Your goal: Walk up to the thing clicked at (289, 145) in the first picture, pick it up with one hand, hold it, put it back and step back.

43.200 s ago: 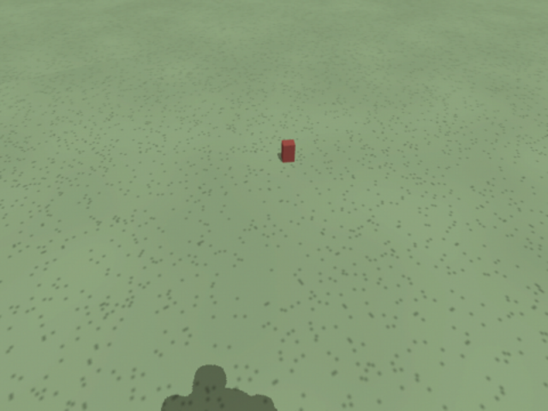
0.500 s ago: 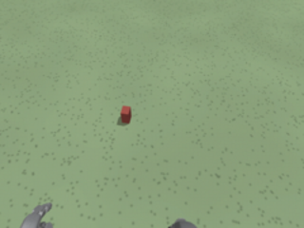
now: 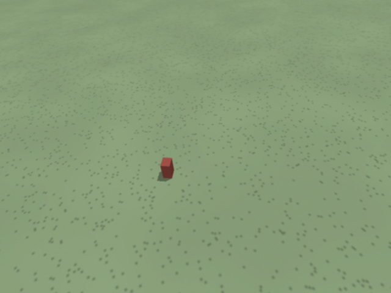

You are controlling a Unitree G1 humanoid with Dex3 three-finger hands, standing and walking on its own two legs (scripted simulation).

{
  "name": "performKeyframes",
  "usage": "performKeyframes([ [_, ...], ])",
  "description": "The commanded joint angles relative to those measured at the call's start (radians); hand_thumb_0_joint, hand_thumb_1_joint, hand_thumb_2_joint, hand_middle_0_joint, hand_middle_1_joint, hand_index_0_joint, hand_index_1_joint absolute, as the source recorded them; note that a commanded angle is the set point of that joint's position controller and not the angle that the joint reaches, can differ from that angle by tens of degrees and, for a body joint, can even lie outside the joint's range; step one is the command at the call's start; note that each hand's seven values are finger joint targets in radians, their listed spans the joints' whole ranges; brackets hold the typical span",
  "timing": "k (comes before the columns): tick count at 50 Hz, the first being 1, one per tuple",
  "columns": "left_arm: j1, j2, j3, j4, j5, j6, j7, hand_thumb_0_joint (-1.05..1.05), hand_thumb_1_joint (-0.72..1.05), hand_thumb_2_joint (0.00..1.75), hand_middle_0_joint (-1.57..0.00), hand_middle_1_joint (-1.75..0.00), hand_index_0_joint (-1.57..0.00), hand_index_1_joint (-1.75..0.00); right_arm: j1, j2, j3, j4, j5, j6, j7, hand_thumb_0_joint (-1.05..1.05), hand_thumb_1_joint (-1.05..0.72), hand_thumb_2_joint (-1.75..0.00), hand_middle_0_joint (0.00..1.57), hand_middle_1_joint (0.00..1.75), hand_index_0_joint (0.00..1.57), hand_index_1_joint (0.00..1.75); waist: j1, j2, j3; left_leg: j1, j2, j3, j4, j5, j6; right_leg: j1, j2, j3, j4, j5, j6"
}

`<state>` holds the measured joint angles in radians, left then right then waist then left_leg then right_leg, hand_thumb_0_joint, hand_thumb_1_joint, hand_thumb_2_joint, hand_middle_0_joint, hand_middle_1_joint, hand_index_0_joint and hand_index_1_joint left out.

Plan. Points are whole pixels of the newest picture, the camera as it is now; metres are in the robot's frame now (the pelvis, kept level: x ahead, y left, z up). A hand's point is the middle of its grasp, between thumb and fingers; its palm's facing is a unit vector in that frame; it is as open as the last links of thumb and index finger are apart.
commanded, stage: step back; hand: left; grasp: from above
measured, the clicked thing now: (167, 168) +1.05 +0.28 -0.70
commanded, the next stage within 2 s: stand in 0.74 s
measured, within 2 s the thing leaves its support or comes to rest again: neither
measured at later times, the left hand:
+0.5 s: hand out of the picture +0.08 +0.27 -0.13, palm faces +0.05 -0.91 -0.40, open 7.3 cm
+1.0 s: hand out of the picture +0.10 +0.29 -0.15, palm faces +0.02 -0.94 -0.34, open 7.3 cm
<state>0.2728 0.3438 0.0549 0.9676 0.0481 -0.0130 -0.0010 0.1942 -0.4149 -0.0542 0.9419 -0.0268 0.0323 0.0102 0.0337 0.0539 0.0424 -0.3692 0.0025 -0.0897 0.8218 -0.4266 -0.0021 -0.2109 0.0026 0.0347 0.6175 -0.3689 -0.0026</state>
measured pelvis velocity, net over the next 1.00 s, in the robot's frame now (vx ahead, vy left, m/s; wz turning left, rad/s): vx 0.05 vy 0.04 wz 0.05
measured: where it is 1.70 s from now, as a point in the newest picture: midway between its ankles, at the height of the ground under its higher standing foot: outside the picture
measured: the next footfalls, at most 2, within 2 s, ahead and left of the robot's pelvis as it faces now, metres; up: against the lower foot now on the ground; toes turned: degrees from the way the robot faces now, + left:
left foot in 0.08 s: +0.04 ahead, +0.14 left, +0.00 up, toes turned +0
left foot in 0.64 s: +0.14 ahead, +0.17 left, +0.00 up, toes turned +5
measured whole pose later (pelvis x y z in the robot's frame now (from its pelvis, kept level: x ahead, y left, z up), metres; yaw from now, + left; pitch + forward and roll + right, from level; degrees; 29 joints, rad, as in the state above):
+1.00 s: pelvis +0.05 +0.04 +0.01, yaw +3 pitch -3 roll +0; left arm 0.16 0.35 0.00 1.09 0.02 -0.01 0.00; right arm 0.08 -0.32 -0.02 1.06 -0.01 -0.01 0.02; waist 0.01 0.00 0.06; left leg -0.24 0.03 0.02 0.47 -0.18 -0.01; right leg -0.12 -0.03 0.01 0.47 -0.29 0.04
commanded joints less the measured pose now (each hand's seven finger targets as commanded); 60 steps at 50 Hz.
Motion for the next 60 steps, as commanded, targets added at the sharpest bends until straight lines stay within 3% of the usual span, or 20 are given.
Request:
performKeyframes([
  [1, -0.091, 0.319, 0.086, -0.094, -0.006, -0.036, 0.013, 0.00, 0.90, 0.90, -0.20, -0.30, -0.20, -0.30, -0.082, -0.142, -0.034, -0.081, -0.005, -0.048, -0.002, 0.00, -0.90, -0.90, 0.20, 0.30, 0.20, 0.30, 0.007, -0.257, 0.043, -0.021, 0.001, 0.056, -0.170, -0.061, -0.012, -0.010, -0.231, 0.247, -0.264, 0.001, -0.163],
  [5, -0.108, 0.249, 0.050, -0.104, -0.020, -0.021, 0.009, 0.00, 0.90, 0.90, -0.20, -0.30, -0.20, -0.30, 0.013, -0.153, -0.062, -0.022, -0.011, -0.070, -0.005, 0.00, -0.90, -0.90, 0.20, 0.30, 0.20, 0.30, -0.049, -0.163, -0.046, 0.299, 0.003, 0.021, -0.446, 0.162, 0.037, -0.105, -0.158, 0.118, -0.058, 0.227, -0.090],
  [7, -0.139, 0.215, 0.042, -0.097, -0.040, -0.025, 0.012, 0.00, 0.90, 0.90, -0.20, -0.30, -0.20, -0.30, 0.028, -0.256, -0.082, -0.021, -0.005, -0.070, -0.004, 0.00, -0.90, -0.90, 0.20, 0.30, 0.20, 0.30, -0.047, 0.063, -0.076, 0.299, 0.252, -0.335, -0.501, -0.013, 0.197, -0.220, 0.013, -0.075, 0.150, -0.104, -0.029],
  [8, -0.138, 0.262, 0.057, -0.087, -0.032, -0.025, 0.014, 0.00, 0.90, 0.90, -0.20, -0.30, -0.20, -0.30, 0.019, -0.288, -0.091, -0.025, -0.007, -0.065, 0.003, 0.00, -0.90, -0.90, 0.20, 0.30, 0.20, 0.30, -0.056, 0.079, -0.032, 0.180, 0.310, -0.395, -0.545, -0.142, 0.255, -0.184, -0.015, -0.036, 0.223, -0.188, -0.033],
  [13, -0.082, 0.225, 0.052, -0.063, -0.029, -0.044, 0.001, 0.00, 0.90, 0.90, -0.20, -0.30, -0.20, -0.30, -0.033, -0.221, -0.072, -0.033, -0.015, -0.059, 0.007, 0.00, -0.90, -0.90, 0.20, 0.30, 0.20, 0.30, -0.031, 0.130, 0.034, 0.130, 0.200, -0.211, -0.493, 0.039, 0.179, -0.124, -0.009, -0.074, 0.013, -0.088, -0.034],
  [16, 0.029, 0.229, 0.062, -0.006, -0.019, -0.060, 0.020, 0.00, 0.90, 0.90, -0.20, -0.30, -0.20, -0.30, -0.109, -0.127, -0.037, -0.060, 0.015, -0.046, 0.006, 0.00, -0.90, -0.90, 0.20, 0.30, 0.20, 0.30, 0.049, 0.049, -0.047, -0.015, 0.099, -0.049, -0.228, 0.262, 0.082, 0.187, -0.025, -0.015, -0.211, 0.099, -0.052],
  [17, 0.073, 0.301, 0.083, 0.004, -0.007, -0.063, 0.028, 0.00, 0.90, 0.90, -0.20, -0.30, -0.20, -0.30, -0.109, -0.073, -0.022, -0.083, 0.022, -0.047, 0.002, 0.00, -0.90, -0.90, 0.20, 0.30, 0.20, 0.30, 0.062, -0.139, -0.056, -0.171, -0.035, 0.012, -0.020, 0.140, 0.031, 0.270, -0.194, 0.263, -0.306, 0.082, -0.096],
  [19, -0.034, 0.387, 0.099, -0.046, -0.005, -0.061, 0.027, 0.00, 0.90, 0.90, -0.20, -0.30, -0.20, -0.30, -0.067, -0.145, -0.044, -0.064, 0.003, -0.036, -0.020, 0.00, -0.90, -0.90, 0.20, 0.30, 0.20, 0.30, 0.036, -0.116, 0.036, -0.206, -0.001, -0.062, 0.136, -0.153, 0.015, 0.076, -0.439, 0.503, -0.406, -0.167, -0.236],
  [23, -0.107, 0.285, 0.070, -0.065, -0.023, -0.071, 0.026, 0.00, 0.90, 0.90, -0.20, -0.30, -0.20, -0.30, 0.006, -0.144, -0.043, -0.009, 0.003, -0.048, -0.007, 0.00, -0.90, -0.90, 0.20, 0.30, 0.20, 0.30, -0.019, -0.142, 0.059, -0.168, 0.023, -0.039, 0.091, 0.005, 0.007, 0.098, -0.258, 0.173, -0.318, 0.251, -0.160],
  [26, -0.089, 0.279, 0.065, -0.058, -0.023, -0.068, 0.025, 0.00, 0.90, 0.90, -0.20, -0.30, -0.20, -0.30, -0.013, -0.105, -0.026, -0.020, 0.002, -0.051, -0.004, 0.00, -0.90, -0.90, 0.20, 0.30, 0.20, 0.30, -0.006, -0.196, 0.011, -0.061, 0.030, 0.057, -0.060, 0.041, -0.005, 0.098, -0.234, 0.045, -0.208, 0.647, -0.156],
  [29, -0.125, 0.280, 0.058, -0.075, -0.030, -0.049, 0.026, 0.00, 0.90, 0.90, -0.20, -0.30, -0.20, -0.30, -0.025, -0.095, -0.029, -0.009, 0.004, -0.059, -0.008, 0.00, -0.90, -0.90, 0.20, 0.30, 0.20, 0.30, -0.015, -0.223, -0.016, 0.060, 0.020, 0.140, -0.231, 0.144, -0.003, 0.063, -0.224, -0.005, -0.106, 0.742, -0.138],
  [32, -0.146, 0.256, 0.048, -0.089, -0.041, -0.023, 0.024, 0.00, 0.90, 0.90, -0.20, -0.30, -0.20, -0.30, 0.030, -0.138, -0.048, 0.029, -0.002, -0.063, -0.020, 0.00, -0.90, -0.90, 0.20, 0.30, 0.20, 0.30, -0.050, -0.109, -0.082, 0.236, 0.011, 0.134, -0.356, 0.490, 0.033, -0.003, -0.148, -0.048, 0.068, 0.570, -0.067],
  [34, -0.110, 0.187, 0.026, -0.088, -0.066, -0.005, 0.025, 0.00, 0.90, 0.90, -0.20, -0.30, -0.20, -0.30, 0.010, -0.227, -0.056, 0.007, -0.003, -0.071, -0.033, 0.00, -0.90, -0.90, 0.20, 0.30, 0.20, 0.30, -0.043, 0.113, -0.145, 0.222, 0.293, -0.253, -0.450, 0.540, 0.197, -0.098, 0.011, -0.063, 0.261, 0.080, -0.004],
  [35, -0.101, 0.223, 0.039, -0.062, -0.062, 0.012, 0.031, 0.00, 0.90, 0.90, -0.20, -0.30, -0.20, -0.30, -0.042, -0.257, -0.057, -0.005, 0.007, -0.070, -0.032, 0.00, -0.90, -0.90, 0.20, 0.30, 0.20, 0.30, -0.043, 0.132, -0.137, 0.147, 0.373, -0.330, -0.478, 0.440, 0.272, -0.067, -0.015, 0.001, 0.302, -0.238, -0.015],
  [38, -0.092, 0.190, 0.015, -0.012, -0.051, 0.006, 0.012, 0.00, 0.90, 0.90, -0.20, -0.30, -0.20, -0.30, -0.128, -0.183, -0.033, -0.001, -0.002, -0.062, -0.026, 0.00, -0.90, -0.90, 0.20, 0.30, 0.20, 0.30, -0.017, 0.121, -0.057, 0.159, 0.235, -0.158, -0.524, 0.165, 0.172, -0.100, -0.052, 0.001, 0.128, -0.219, -0.020],
  [42, -0.024, 0.190, 0.010, 0.054, -0.047, -0.014, 0.016, 0.00, 0.90, 0.90, -0.20, -0.30, -0.20, -0.30, -0.141, -0.164, -0.031, 0.027, 0.018, -0.059, -0.020, 0.00, -0.90, -0.90, 0.20, 0.30, 0.20, 0.30, 0.022, 0.062, -0.130, 0.200, 0.186, -0.062, -0.383, 0.421, 0.084, 0.109, -0.059, 0.002, -0.231, 0.185, 0.005],
  [44, -0.136, 0.264, 0.010, 0.031, -0.032, -0.028, 0.023, 0.00, 0.90, 0.90, -0.20, -0.30, -0.20, -0.30, -0.126, -0.113, -0.016, 0.024, 0.035, -0.057, -0.018, 0.00, -0.90, -0.90, 0.20, 0.30, 0.20, 0.30, -0.052, -0.066, -0.119, 0.217, 0.095, 0.019, -0.338, 0.416, 0.022, 0.065, -0.162, 0.135, -0.273, 0.346, -0.030],
  [48, -0.206, 0.224, -0.011, 0.054, -0.040, -0.021, 0.003, 0.00, 0.90, 0.90, -0.20, -0.30, -0.20, -0.30, -0.173, -0.148, -0.014, 0.072, 0.018, -0.059, -0.003, 0.00, -0.90, -0.90, 0.20, 0.30, 0.20, 0.30, -0.043, -0.030, 0.015, 0.209, 0.130, -0.050, -0.503, 0.089, 0.036, -0.050, -0.100, 0.055, -0.303, 0.002, -0.017],
  [52, -0.173, 0.225, -0.015, 0.079, -0.039, -0.037, 0.001, 0.00, 0.90, 0.90, -0.20, -0.30, -0.20, -0.30, -0.162, -0.123, -0.006, 0.090, 0.016, -0.069, -0.001, 0.00, -0.90, -0.90, 0.20, 0.30, 0.20, 0.30, -0.043, -0.091, -0.036, 0.269, 0.124, 0.000, -0.473, 0.349, 0.029, 0.012, -0.130, 0.070, -0.319, 0.218, -0.013],
  [60, -0.190, 0.226, -0.015, 0.087, -0.042, -0.036, 0.007, 0.00, 0.90, 0.90, -0.20, -0.30, -0.20, -0.30, -0.179, -0.135, -0.002, 0.114, 0.020, -0.070, -0.002, 0.00, -0.90, -0.90, 0.20, 0.30, 0.20, 0.30, -0.035, -0.054, -0.084, 0.290, 0.127, 0.022, -0.483, 0.422, 0.020, 0.080, -0.138, 0.060, -0.330, 0.299, -0.008],
])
